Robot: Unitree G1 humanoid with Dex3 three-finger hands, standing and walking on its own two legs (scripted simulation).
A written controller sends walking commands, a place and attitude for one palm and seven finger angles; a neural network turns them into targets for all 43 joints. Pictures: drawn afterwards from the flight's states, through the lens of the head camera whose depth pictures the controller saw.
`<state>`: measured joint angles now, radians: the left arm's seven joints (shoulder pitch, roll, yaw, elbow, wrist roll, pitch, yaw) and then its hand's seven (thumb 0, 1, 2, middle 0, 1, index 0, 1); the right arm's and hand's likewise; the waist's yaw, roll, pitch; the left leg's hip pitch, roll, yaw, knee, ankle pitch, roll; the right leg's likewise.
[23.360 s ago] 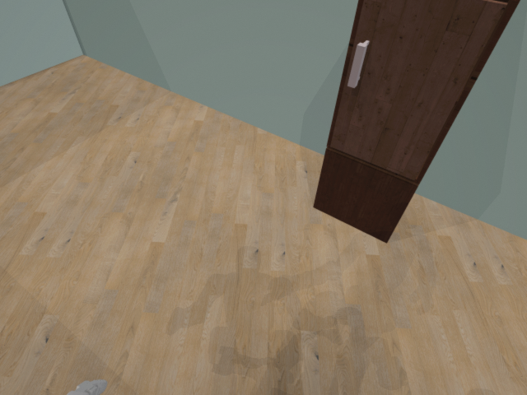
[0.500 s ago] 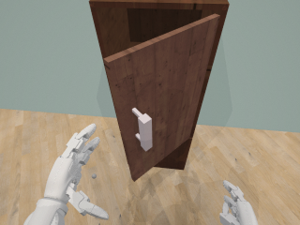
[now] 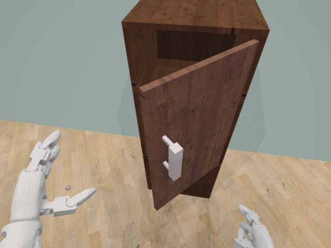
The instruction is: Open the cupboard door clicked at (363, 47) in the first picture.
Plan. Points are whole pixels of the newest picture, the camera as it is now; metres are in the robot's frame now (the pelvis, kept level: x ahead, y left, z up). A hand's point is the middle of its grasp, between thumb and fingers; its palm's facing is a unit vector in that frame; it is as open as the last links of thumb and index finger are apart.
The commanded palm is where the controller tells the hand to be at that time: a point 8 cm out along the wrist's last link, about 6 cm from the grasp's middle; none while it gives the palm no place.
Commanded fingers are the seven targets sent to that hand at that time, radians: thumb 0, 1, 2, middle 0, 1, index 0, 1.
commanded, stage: draw the hand back to the body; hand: left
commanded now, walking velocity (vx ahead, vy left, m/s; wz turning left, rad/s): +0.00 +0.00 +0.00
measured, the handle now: (170, 157) +0.34 +0.04 +0.03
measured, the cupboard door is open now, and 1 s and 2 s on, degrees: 46 46 46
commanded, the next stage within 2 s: step back with the hand held close in 0.68 s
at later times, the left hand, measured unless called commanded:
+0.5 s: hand (44, 175) +0.19 +0.25 +0.16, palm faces +0.46 -0.79 -0.40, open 7.7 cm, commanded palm +0.14 +0.28 +0.18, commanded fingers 0.00 0.90 0.90 -0.20 -0.30 -0.20 -0.30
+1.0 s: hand (45, 180) +0.18 +0.24 +0.16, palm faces +0.38 -0.78 -0.49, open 7.4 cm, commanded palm +0.12 +0.28 +0.18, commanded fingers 0.00 0.90 0.90 -0.20 -0.30 -0.20 -0.30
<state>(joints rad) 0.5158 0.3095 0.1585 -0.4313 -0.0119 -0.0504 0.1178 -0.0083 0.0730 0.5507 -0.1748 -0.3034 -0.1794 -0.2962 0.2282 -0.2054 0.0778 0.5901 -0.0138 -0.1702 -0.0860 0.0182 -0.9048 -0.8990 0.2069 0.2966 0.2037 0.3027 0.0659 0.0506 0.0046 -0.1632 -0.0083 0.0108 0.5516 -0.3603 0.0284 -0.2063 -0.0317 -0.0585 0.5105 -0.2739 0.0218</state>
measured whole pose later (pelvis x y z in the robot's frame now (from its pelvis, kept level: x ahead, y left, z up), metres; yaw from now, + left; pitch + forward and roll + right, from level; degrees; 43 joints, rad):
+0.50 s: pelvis +0.00 -0.02 +0.01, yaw -1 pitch -4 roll -1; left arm 0.45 0.32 0.33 -0.38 -0.04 -0.09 0.12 0.01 0.83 0.88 -0.20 -0.30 -0.21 -0.30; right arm 0.18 -0.23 0.02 0.65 -0.01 -0.12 -0.07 0.02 -0.91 -0.90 0.21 0.30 0.20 0.30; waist 0.08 0.06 0.04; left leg -0.04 0.01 0.02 0.40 -0.28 0.01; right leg -0.09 0.00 -0.06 0.37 -0.20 0.00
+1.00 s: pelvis -0.03 -0.02 +0.01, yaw -1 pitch -1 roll -1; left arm 0.49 0.37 0.38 -0.40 -0.03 -0.16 0.11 0.01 0.89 0.90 -0.21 -0.30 -0.21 -0.30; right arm 0.15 -0.25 0.01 0.60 -0.01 -0.08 -0.07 0.02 -0.91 -0.90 0.21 0.30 0.20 0.30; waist 0.02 0.06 0.05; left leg -0.17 0.03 0.02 0.43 -0.25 0.00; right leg -0.20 0.01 -0.06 0.34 -0.14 -0.01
